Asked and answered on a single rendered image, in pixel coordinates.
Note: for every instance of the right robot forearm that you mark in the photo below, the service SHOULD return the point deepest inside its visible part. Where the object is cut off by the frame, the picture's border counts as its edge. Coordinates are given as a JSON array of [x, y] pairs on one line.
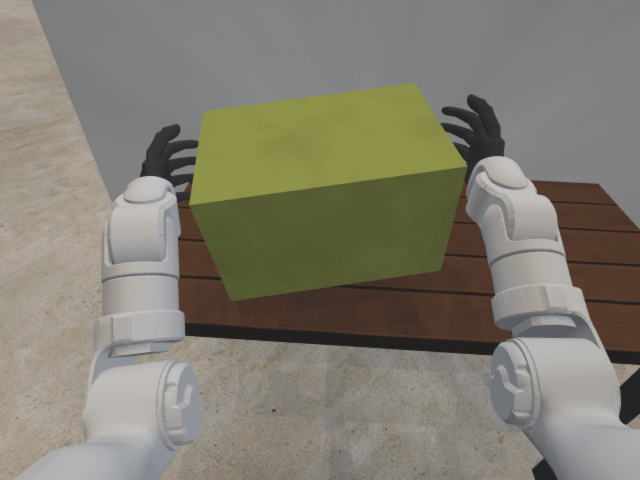
[[534, 295]]

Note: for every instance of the table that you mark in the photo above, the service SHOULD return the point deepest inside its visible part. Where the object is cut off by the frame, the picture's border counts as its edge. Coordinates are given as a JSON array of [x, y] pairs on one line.
[[443, 311]]

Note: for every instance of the right robot upper arm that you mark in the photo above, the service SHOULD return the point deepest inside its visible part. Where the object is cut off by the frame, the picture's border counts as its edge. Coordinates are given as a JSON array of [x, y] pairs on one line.
[[562, 394]]

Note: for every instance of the left robot forearm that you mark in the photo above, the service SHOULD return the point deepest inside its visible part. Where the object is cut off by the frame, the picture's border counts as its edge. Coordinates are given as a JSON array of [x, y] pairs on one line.
[[139, 272]]

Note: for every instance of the left robot upper arm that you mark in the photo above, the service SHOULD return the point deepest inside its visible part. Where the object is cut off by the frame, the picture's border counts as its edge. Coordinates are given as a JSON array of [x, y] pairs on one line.
[[136, 419]]

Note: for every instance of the robot right hand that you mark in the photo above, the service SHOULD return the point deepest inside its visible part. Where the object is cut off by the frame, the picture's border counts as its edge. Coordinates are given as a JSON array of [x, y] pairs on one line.
[[485, 139]]

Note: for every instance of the carton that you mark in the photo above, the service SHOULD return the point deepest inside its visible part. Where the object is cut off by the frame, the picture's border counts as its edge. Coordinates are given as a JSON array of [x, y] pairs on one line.
[[324, 191]]

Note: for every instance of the robot left hand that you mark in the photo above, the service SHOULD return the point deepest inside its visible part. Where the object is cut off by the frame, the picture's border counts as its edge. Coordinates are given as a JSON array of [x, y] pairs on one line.
[[157, 161]]

